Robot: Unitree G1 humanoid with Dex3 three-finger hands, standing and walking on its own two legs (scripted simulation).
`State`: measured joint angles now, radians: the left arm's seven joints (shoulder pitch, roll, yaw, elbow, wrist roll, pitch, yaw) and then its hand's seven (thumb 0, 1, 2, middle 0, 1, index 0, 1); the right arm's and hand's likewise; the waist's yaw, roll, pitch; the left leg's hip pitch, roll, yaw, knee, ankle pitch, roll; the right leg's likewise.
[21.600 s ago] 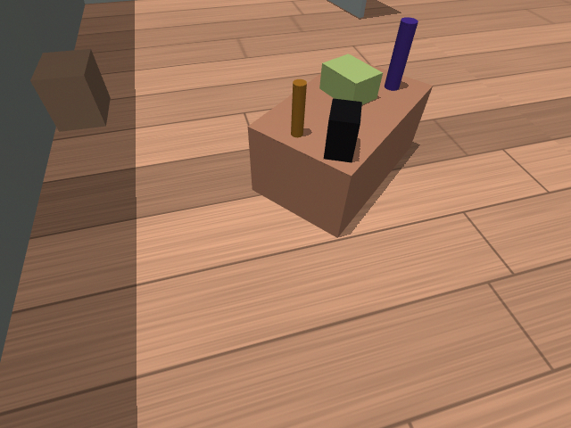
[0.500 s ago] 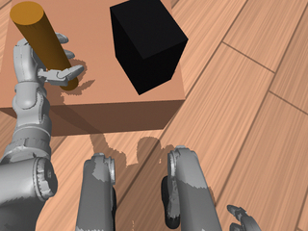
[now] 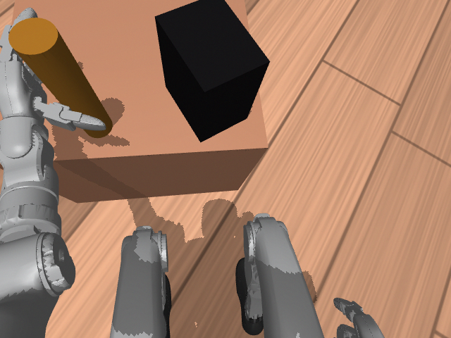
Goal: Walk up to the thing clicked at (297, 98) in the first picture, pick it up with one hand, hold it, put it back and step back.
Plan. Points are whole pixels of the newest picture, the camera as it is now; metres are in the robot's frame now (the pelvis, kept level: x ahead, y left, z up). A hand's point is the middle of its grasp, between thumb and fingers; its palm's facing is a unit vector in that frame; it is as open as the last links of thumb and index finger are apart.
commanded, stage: withdraw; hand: left
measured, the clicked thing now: (74, 92) +0.50 +0.19 +0.02
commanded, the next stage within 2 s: rise in 0.10 s
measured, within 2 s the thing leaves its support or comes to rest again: neither
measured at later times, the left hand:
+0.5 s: hand out of the picture +0.51 +0.29 +0.17, palm faces +0.26 -0.92 -0.30, open 17.2 cm
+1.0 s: hand out of the picture +0.34 +0.22 +0.18, palm faces +0.17 -0.94 -0.30, open 17.1 cm
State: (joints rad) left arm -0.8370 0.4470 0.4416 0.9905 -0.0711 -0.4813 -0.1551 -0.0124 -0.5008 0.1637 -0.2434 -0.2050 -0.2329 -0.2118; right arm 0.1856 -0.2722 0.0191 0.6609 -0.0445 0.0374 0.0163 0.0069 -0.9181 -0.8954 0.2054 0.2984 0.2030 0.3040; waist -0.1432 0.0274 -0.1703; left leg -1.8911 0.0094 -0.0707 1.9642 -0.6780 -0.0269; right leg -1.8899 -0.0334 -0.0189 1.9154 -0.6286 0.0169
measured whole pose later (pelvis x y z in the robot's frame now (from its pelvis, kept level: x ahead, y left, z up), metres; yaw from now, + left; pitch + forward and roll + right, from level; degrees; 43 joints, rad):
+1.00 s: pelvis +0.07 +0.01 +0.27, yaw +0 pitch +10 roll -2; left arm -0.04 0.26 0.12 0.61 -0.02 0.05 0.14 -0.01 -0.48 0.10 -0.06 -0.07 -0.07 -0.06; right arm 0.28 -0.23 0.01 0.59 0.05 0.04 -0.13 0.01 -0.90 -0.90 0.21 0.30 0.20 0.31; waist -0.04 0.00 -0.08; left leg -0.61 0.04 -0.01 0.86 -0.43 -0.01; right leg -0.61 -0.01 -0.02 0.81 -0.37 0.02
